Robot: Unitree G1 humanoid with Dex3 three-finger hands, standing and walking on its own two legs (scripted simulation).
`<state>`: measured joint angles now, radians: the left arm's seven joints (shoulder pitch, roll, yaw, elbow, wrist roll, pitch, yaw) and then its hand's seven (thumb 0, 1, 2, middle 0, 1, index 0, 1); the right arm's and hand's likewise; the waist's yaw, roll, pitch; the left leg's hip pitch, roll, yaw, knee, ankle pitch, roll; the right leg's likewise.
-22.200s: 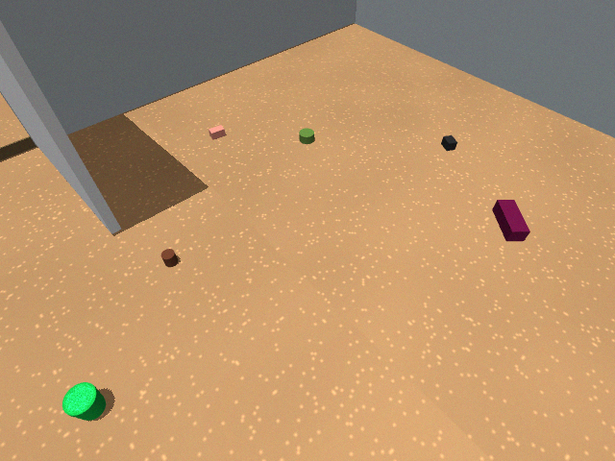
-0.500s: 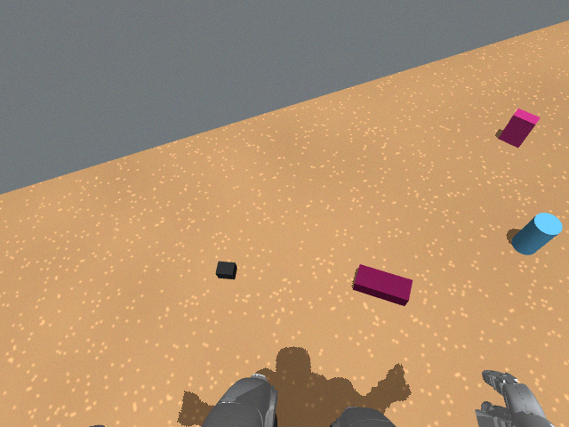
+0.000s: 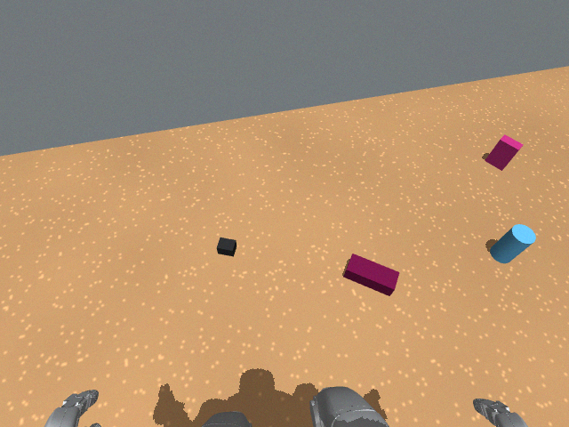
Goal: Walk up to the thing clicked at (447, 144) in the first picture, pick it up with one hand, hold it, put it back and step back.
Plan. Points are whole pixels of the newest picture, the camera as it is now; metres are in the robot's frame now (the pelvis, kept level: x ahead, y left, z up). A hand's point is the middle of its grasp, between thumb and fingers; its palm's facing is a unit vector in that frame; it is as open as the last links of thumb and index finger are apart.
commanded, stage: walk up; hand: left
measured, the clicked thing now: (226, 246) +0.76 +0.21 -0.74
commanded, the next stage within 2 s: stand in 1.58 s
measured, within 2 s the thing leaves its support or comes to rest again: neither
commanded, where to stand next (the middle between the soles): +0.37 +0.00 m, yaw -4 degrees
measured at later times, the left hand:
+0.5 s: hand out of the picture -0.05 +0.28 -0.13, palm faces +0.01 -0.90 -0.43, open 7.4 cm
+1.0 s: hand out of the picture -0.04 +0.25 -0.14, palm faces +0.01 -0.93 -0.37, open 7.4 cm
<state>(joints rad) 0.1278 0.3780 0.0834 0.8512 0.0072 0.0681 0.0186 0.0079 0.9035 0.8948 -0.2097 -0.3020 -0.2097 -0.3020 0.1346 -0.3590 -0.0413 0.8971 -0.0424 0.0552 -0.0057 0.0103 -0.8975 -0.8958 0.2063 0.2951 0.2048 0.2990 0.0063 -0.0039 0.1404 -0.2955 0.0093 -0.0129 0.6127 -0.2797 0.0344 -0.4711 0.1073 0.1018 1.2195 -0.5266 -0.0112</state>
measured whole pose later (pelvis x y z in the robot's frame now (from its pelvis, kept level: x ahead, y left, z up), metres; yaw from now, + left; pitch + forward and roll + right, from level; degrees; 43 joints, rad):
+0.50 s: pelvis -0.14 +0.00 -0.01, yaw +1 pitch -2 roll -1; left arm 0.20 0.36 0.07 0.88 0.05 -0.01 0.00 0.01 0.90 0.89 -0.21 -0.30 -0.21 -0.30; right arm 0.25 -0.41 -0.06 0.98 -0.02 0.05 0.02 0.01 -0.90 -0.90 0.20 0.29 0.20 0.30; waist 0.01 0.06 0.08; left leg -0.27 -0.01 -0.07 0.73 -0.49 -0.03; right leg -0.26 -0.05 -0.03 0.64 -0.34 0.01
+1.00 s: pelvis -0.11 +0.00 +0.00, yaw +0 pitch -2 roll +0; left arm 0.19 0.33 0.05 0.96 0.03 -0.04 -0.02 0.01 0.90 0.89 -0.21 -0.30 -0.21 -0.30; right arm 0.22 -0.39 -0.04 0.97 -0.01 -0.01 0.00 0.01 -0.90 -0.90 0.20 0.29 0.20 0.30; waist 0.02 0.04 0.08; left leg -0.31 -0.02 -0.06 0.82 -0.52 0.00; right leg -0.23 -0.01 -0.03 0.54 -0.28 -0.01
